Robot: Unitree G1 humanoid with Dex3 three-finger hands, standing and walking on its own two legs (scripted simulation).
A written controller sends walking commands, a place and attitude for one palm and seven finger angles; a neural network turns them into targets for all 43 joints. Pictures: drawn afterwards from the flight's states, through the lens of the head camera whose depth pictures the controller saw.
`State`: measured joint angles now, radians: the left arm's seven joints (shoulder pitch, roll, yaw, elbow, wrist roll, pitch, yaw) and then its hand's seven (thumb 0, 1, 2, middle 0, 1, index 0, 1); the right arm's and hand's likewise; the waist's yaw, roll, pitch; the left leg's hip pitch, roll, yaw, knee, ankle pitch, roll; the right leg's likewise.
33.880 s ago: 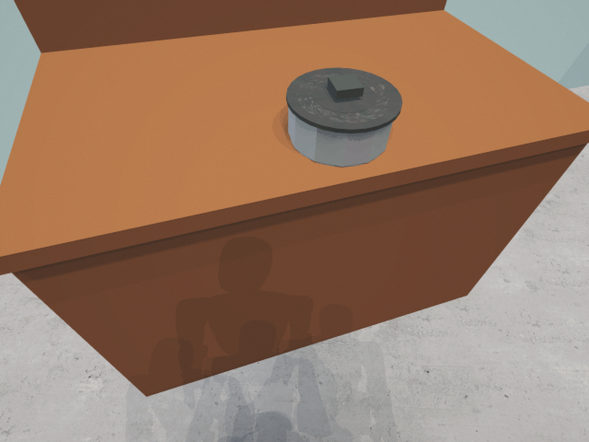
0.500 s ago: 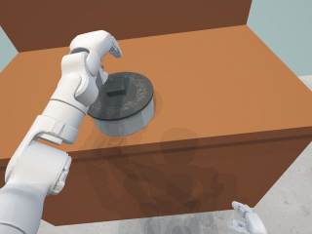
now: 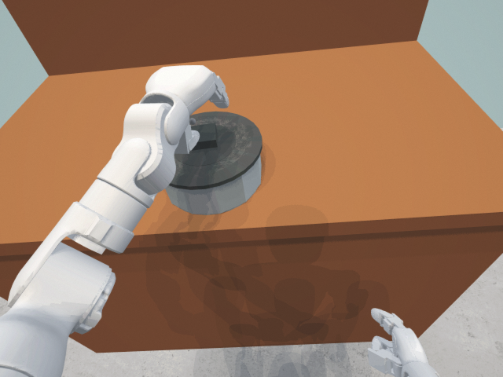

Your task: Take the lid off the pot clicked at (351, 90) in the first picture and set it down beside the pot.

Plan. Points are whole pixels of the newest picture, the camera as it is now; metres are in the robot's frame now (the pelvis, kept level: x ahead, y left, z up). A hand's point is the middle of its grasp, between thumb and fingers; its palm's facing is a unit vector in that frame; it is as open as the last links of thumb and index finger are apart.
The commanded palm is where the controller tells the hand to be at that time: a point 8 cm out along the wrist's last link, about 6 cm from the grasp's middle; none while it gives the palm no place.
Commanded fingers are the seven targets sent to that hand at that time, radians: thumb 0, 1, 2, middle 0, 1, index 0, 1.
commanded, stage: move the open hand above the knob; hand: left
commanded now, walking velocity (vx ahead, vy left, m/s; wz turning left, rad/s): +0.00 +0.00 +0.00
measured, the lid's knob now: (202, 136) +0.48 +0.11 +0.15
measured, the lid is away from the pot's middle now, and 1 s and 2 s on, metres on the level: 0.00 0.00 0.00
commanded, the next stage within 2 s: lower the open fingers around the knob in 0.14 s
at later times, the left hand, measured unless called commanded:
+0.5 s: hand (200, 133) +0.44 +0.10 +0.19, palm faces -0.17 -0.10 -0.98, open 9.8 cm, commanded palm +0.42 +0.11 +0.26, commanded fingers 0.00 -0.37 1.71 -0.89 -0.08 -0.89 -0.08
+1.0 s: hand (193, 138) +0.44 +0.11 +0.17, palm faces -0.18 -0.10 -0.98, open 10.3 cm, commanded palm +0.42 +0.12 +0.23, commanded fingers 0.00 -0.37 1.71 -0.89 -0.08 -0.89 -0.08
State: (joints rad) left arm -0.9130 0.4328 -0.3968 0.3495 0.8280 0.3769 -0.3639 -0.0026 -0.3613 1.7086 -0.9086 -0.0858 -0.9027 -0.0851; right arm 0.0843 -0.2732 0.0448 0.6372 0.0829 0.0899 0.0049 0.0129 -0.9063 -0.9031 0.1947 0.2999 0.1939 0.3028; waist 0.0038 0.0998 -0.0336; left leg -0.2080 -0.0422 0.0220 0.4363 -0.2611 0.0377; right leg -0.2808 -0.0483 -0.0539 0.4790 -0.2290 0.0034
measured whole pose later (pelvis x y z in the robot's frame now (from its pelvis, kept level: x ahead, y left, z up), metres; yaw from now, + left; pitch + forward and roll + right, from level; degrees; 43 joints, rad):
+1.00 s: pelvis +0.00 +0.00 +0.00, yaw +0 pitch +3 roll +1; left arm -0.91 0.38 -0.35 0.55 0.83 0.43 -0.34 0.00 -0.36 1.71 -0.89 -0.08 -0.81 -0.05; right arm 0.13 -0.28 0.03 0.64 0.09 0.13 0.01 0.01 -0.91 -0.90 0.19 0.30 0.19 0.30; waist -0.03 0.09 -0.05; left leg -0.23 -0.03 0.02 0.44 -0.27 0.03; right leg -0.30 -0.04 -0.05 0.48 -0.23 0.00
